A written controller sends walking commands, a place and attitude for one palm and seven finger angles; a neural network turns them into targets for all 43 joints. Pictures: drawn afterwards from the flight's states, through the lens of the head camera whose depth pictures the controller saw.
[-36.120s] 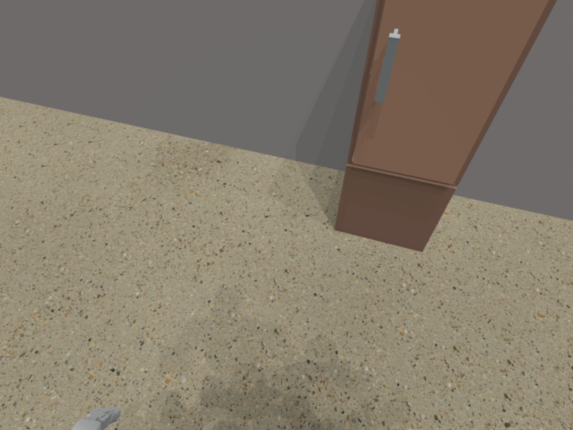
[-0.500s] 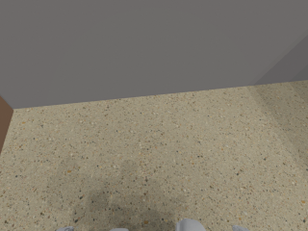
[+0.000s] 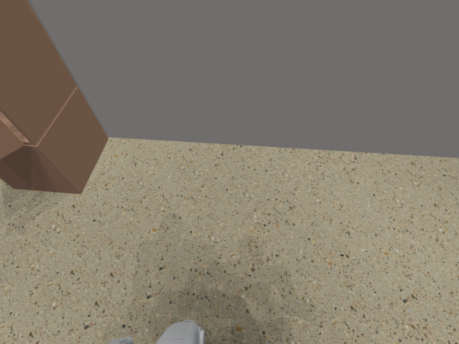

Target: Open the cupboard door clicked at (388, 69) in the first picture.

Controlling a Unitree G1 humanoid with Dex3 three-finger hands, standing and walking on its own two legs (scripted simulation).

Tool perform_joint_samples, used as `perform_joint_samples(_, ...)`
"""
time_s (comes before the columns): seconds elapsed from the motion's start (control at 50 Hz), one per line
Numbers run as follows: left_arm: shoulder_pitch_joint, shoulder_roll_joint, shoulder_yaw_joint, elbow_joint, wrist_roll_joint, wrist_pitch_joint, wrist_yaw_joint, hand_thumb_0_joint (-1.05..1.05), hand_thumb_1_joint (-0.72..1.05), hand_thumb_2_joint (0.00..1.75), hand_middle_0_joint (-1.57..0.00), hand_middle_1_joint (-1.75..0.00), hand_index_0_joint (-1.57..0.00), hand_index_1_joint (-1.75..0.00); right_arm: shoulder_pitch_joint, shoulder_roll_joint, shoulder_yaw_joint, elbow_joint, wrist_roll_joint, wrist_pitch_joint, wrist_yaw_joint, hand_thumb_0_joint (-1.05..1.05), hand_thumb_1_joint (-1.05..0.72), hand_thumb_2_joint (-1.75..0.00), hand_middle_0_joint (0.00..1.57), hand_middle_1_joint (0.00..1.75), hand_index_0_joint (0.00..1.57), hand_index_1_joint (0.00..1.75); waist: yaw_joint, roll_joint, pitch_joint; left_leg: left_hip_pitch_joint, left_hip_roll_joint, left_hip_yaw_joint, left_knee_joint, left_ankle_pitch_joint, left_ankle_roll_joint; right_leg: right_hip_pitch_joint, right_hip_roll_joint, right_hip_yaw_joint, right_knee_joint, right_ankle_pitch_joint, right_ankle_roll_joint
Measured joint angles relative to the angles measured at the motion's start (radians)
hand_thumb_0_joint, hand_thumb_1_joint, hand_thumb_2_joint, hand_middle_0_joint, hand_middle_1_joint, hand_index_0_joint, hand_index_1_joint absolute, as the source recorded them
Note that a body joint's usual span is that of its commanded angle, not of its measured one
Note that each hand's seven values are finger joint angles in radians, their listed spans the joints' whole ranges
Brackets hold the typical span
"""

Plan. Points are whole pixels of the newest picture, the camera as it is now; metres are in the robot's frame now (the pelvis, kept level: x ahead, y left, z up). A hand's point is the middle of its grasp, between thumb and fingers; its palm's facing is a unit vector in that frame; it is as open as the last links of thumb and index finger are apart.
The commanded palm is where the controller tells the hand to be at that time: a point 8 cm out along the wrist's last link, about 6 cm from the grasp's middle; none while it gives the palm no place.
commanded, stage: turn to face it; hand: left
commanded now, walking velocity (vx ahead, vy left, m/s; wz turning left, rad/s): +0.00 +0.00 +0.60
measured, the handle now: out of the picture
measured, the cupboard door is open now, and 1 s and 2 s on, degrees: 53 53 53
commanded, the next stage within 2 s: take the last steps up to it in 1.38 s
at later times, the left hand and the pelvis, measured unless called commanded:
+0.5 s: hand out of the picture +0.06 +0.25 -0.16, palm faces +0.28 -0.92 -0.27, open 7.3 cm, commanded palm none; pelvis +0.01 +0.01 -0.01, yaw +16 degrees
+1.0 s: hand out of the picture -0.07 +0.19 -0.19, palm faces +0.59 -0.77 -0.23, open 7.3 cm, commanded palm none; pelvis +0.02 +0.00 -0.02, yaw +36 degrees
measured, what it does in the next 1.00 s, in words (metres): steps on the spot, turning left: left foot, then right foot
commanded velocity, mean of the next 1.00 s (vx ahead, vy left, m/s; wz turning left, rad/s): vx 0.00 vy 0.00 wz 0.56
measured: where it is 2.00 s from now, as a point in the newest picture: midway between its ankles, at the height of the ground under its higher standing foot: outside the picture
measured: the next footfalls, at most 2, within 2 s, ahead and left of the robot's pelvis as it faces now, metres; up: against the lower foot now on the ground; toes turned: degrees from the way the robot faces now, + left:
left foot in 0.16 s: +0.03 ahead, +0.14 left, +0.00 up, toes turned +12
right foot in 0.58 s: +0.09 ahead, -0.12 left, +0.00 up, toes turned +18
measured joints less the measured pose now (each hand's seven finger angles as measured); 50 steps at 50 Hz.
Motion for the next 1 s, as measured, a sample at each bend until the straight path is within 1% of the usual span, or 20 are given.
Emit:
perform_joint_samples(0.1,0.024,0.028,0.012,0.01,0.008,-0.003,-0.006,0.0,0.91,0.9,-0.21,-0.3,-0.21,-0.3,-0.046,0.01,0.012,-0.01,0.003,-0.006,0.002,0.01,-0.91,-0.89,0.19,0.3,0.2,0.3,0.034,-0.031,0.012,0.097,0.004,0.045,-0.229,-0.018,0.016,-0.007,-0.032,-0.064,0.056,-0.039,0.015)
perform_joint_samples(0.14,0.038,0.045,0.021,0.018,0.006,0.001,-0.009,0.0,0.91,0.9,-0.21,-0.3,-0.21,-0.3,-0.062,0.013,0.017,-0.024,0.003,-0.017,0.003,0.01,-0.91,-0.89,0.19,0.3,0.2,0.3,0.041,-0.043,0.01,0.151,-0.005,0.063,-0.349,0.041,0.028,-0.023,-0.049,-0.086,0.108,-0.068,0.028)
perform_joint_samples(0.16,0.05,0.053,0.025,0.02,0.002,0.005,-0.011,0.0,0.91,0.9,-0.21,-0.3,-0.21,-0.3,-0.064,0.009,0.02,-0.037,0.002,-0.027,0.005,0.01,-0.91,-0.89,0.19,0.3,0.2,0.3,0.042,-0.04,0.0,0.183,-0.005,0.064,-0.424,0.116,0.042,-0.042,-0.055,-0.095,0.152,-0.091,0.036)
perform_joint_samples(0.18,0.051,0.064,0.029,0.027,-0.002,0.014,-0.014,0.0,0.91,0.9,-0.21,-0.3,-0.21,-0.3,-0.07,0.013,0.019,-0.045,-0.001,-0.039,0.003,0.01,-0.9,-0.89,0.19,0.3,0.2,0.3,0.038,-0.049,-0.004,0.173,-0.014,0.058,-0.423,0.139,0.065,-0.077,-0.062,-0.075,0.232,-0.142,0.052)
perform_joint_samples(0.2,0.042,0.077,0.033,0.036,-0.004,0.029,-0.013,0.0,0.91,0.9,-0.21,-0.3,-0.21,-0.3,-0.075,0.018,0.02,-0.05,-0.002,-0.049,0.0,0.01,-0.9,-0.89,0.19,0.3,0.2,0.3,0.04,-0.061,-0.001,0.157,-0.025,0.052,-0.395,0.124,0.089,-0.119,-0.055,-0.024,0.329,-0.203,0.062)
perform_joint_samples(0.24,0.026,0.093,0.039,0.043,-0.003,0.053,-0.009,0.0,0.91,0.9,-0.2,-0.3,-0.21,-0.3,-0.073,0.025,0.03,-0.059,-0.005,-0.058,-0.006,0.01,-0.9,-0.89,0.19,0.3,0.2,0.3,0.046,-0.067,0.0,0.15,-0.032,0.038,-0.381,0.095,0.115,-0.196,-0.023,0.058,0.494,-0.253,0.07)
perform_joint_samples(0.32,-0.012,0.099,0.045,0.041,0.0,0.058,-0.015,0.0,0.91,0.9,-0.2,-0.3,-0.2,-0.3,-0.049,0.032,0.04,-0.057,-0.008,-0.061,-0.026,0.01,-0.9,-0.89,0.2,0.3,0.21,0.3,0.045,-0.049,-0.009,0.171,-0.043,-0.005,-0.458,0.135,0.113,-0.294,0.011,0.143,0.634,-0.153,0.082)
perform_joint_samples(0.42,-0.05,0.091,0.04,0.011,-0.004,0.045,-0.016,0.0,0.91,0.9,-0.2,-0.3,-0.2,-0.3,-0.012,0.041,0.046,-0.039,-0.009,-0.06,-0.028,0.01,-0.9,-0.89,0.2,0.3,0.21,0.3,0.035,-0.02,-0.017,0.192,-0.049,-0.06,-0.525,0.18,0.109,-0.299,0.03,0.185,0.541,-0.115,0.092)
perform_joint_samples(0.52,-0.086,0.075,0.031,-0.016,-0.009,0.037,-0.016,0.0,0.91,0.9,-0.2,-0.3,-0.2,-0.3,0.02,0.045,0.037,-0.023,-0.012,-0.044,-0.022,0.01,-0.9,-0.89,0.2,0.3,0.21,0.3,0.011,0.006,-0.021,0.172,-0.053,-0.12,-0.503,0.177,0.082,-0.21,0.064,0.186,0.307,-0.115,0.084)
perform_joint_samples(0.56,-0.091,0.066,0.026,-0.028,-0.012,0.026,-0.016,0.0,0.91,0.9,-0.2,-0.3,-0.2,-0.3,0.031,0.041,0.03,-0.018,-0.009,-0.037,-0.022,0.01,-0.9,-0.89,0.2,0.3,0.21,0.3,0.004,0.018,-0.024,0.15,-0.059,-0.145,-0.468,0.163,0.067,-0.144,0.082,0.176,0.166,-0.048,0.077)
perform_joint_samples(0.58,-0.089,0.062,0.023,-0.033,-0.01,0.015,-0.015,0.0,0.91,0.9,-0.2,-0.3,-0.2,-0.3,0.038,0.037,0.025,-0.016,-0.004,-0.034,-0.021,0.01,-0.9,-0.89,0.2,0.3,0.21,0.3,0.004,0.022,-0.029,0.133,-0.066,-0.155,-0.438,0.149,0.058,-0.111,0.084,0.168,0.094,-0.012,0.054)
perform_joint_samples(0.62,-0.088,0.039,0.014,-0.033,-0.003,0.0,-0.01,0.0,0.91,0.9,-0.2,-0.3,-0.2,-0.3,0.032,0.021,0.012,-0.004,0.001,-0.023,-0.021,0.01,-0.9,-0.89,0.2,0.3,0.21,0.3,0.001,0.045,-0.016,0.077,-0.07,-0.147,-0.272,-0.001,0.049,-0.102,0.083,0.141,0.105,-0.018,0.012)
perform_joint_samples(0.64,-0.082,0.028,0.007,-0.032,-0.002,-0.003,-0.007,0.0,0.91,0.9,-0.2,-0.3,-0.2,-0.3,0.032,0.013,0.007,0.0,0.0,-0.018,-0.019,0.01,-0.9,-0.89,0.2,0.3,0.21,0.3,-0.004,0.05,-0.012,0.042,-0.074,-0.129,-0.156,-0.044,0.046,-0.091,0.074,0.126,0.103,-0.025,0.005)
perform_joint_samples(0.68,-0.064,0.01,-0.001,-0.029,-0.003,-0.002,-0.003,0.0,0.91,0.9,-0.2,-0.3,-0.21,-0.3,0.029,0.001,-0.001,0.007,-0.003,-0.01,-0.014,0.01,-0.9,-0.89,0.2,0.3,0.21,0.3,-0.008,0.052,-0.01,-0.013,-0.065,-0.086,0.036,-0.046,0.033,-0.06,0.056,0.1,0.076,-0.023,0.002)
perform_joint_samples(0.74,-0.04,0.0,-0.006,-0.018,-0.003,0.004,-0.001,0.0,0.9,0.9,-0.2,-0.3,-0.21,-0.3,0.025,-0.002,-0.004,0.01,-0.002,-0.002,-0.004,0.01,-0.9,-0.89,0.2,0.3,0.2,0.3,-0.016,0.032,-0.011,-0.038,-0.034,-0.036,0.132,-0.007,0.014,-0.021,0.031,0.061,0.029,-0.009,0.003)
perform_joint_samples(0.82,-0.016,0.001,-0.004,-0.007,0.0,-0.001,-0.003,0.0,0.9,0.9,-0.21,-0.3,-0.21,-0.3,0.012,0.006,0.002,0.009,0.0,0.0,0.001,0.01,-0.9,-0.89,0.19,0.3,0.2,0.3,-0.008,-0.004,-0.006,0.005,-0.002,0.003,0.0,-0.008,0.003,0.008,0.001,0.006,0.007,-0.009,0.008)
perform_joint_samples(0.92,0.012,0.029,0.01,0.007,0.007,-0.004,-0.007,0.0,0.91,0.9,-0.21,-0.3,-0.21,-0.3,-0.029,0.013,0.014,-0.001,0.003,-0.01,0.002,0.01,-0.91,-0.89,0.19,0.3,0.2,0.3,0.026,-0.036,0.008,0.098,0.001,0.046,-0.243,-0.01,0.019,0.003,-0.033,-0.055,0.064,-0.05,0.026)
perform_joint_samples(0.96,0.031,0.047,0.018,0.017,0.003,0.0,-0.01,0.0,0.91,0.9,-0.21,-0.3,-0.21,-0.3,-0.042,0.014,0.02,-0.015,0.002,-0.023,0.002,0.01,-0.91,-0.89,0.19,0.3,0.2,0.3,0.033,-0.045,0.003,0.156,-0.008,0.063,-0.377,0.076,0.034,-0.014,-0.049,-0.074,0.121,-0.084,0.041)
perform_joint_samples(0.98,0.043,0.056,0.022,0.021,-0.002,0.005,-0.012,0.0,0.91,0.9,-0.21,-0.3,-0.21,-0.3,-0.046,0.011,0.022,-0.025,-0.001,-0.034,0.003,0.01,-0.91,-0.89,0.19,0.3,0.2,0.3,0.033,-0.043,-0.006,0.174,-0.008,0.058,-0.426,0.153,0.062,-0.039,-0.056,-0.077,0.176,-0.105,0.049)
perform_joint_samples(1.0,0.041,0.069,0.026,0.033,-0.006,0.015,-0.012,0.0,0.91,0.9,-0.21,-0.3,-0.21,-0.3,-0.053,0.017,0.022,-0.031,-0.003,-0.045,-0.001,0.01,-0.9,-0.89,0.19,0.3,0.2,0.3,0.034,-0.055,-0.005,0.16,-0.019,0.055,-0.404,0.153,0.09,-0.076,-0.06,-0.044,0.262,-0.167,0.06)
